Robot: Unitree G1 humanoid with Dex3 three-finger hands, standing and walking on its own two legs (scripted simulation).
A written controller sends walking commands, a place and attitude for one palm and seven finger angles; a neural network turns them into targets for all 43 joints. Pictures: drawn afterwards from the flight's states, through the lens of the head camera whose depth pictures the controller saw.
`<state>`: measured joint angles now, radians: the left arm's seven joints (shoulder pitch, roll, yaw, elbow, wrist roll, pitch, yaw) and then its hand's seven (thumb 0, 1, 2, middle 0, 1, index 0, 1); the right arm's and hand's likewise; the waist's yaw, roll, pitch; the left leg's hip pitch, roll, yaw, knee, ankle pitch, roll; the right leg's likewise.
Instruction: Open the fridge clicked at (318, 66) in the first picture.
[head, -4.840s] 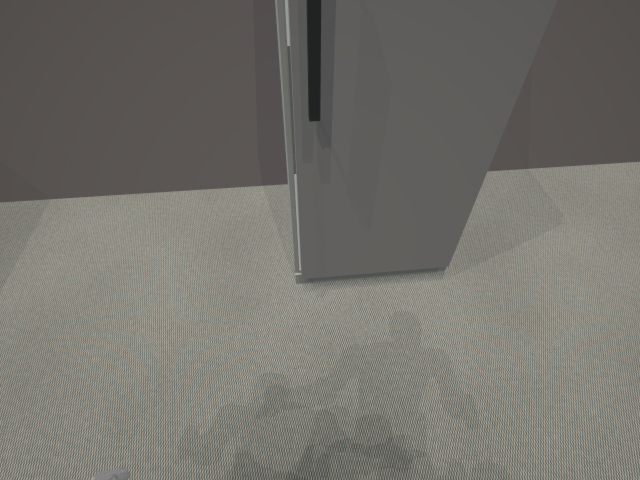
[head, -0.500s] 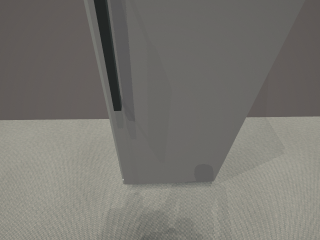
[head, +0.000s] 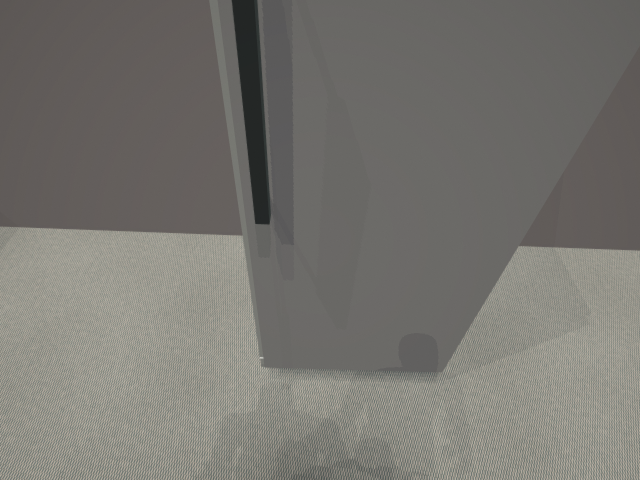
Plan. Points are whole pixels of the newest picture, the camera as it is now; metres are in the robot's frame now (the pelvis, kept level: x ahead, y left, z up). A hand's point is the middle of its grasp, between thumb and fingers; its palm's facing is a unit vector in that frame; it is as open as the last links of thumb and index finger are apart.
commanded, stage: come to a stop and stand still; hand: left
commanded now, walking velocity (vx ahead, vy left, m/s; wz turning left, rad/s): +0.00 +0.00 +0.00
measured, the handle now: (254, 74) +0.55 +0.14 +0.26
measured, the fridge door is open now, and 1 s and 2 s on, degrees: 0 0 0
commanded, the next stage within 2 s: look again from close up in 1.08 s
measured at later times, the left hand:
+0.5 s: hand out of the picture +0.07 +0.22 -0.16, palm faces -0.02 -0.96 -0.27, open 7.4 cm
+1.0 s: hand out of the picture +0.13 +0.20 -0.16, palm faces -0.02 -0.97 -0.26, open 7.4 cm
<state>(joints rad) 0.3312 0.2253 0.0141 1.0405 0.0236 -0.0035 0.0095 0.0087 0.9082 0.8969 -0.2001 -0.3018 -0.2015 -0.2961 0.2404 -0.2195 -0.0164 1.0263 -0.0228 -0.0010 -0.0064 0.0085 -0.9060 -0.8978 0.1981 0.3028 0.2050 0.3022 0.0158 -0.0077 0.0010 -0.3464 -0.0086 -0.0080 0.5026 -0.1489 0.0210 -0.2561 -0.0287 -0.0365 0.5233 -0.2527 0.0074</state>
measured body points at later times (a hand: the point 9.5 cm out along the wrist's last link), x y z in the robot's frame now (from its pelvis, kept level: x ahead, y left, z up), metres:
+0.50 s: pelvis +0.04 +0.00 +0.01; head +0.05 +0.00 +0.46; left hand +0.07 +0.27 -0.14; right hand +0.08 -0.27 -0.14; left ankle +0.10 +0.10 -0.73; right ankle +0.03 -0.14 -0.73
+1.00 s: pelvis +0.08 -0.02 +0.01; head +0.08 -0.01 +0.46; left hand +0.13 +0.25 -0.14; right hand +0.14 -0.28 -0.13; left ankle +0.10 +0.10 -0.73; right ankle +0.03 -0.14 -0.73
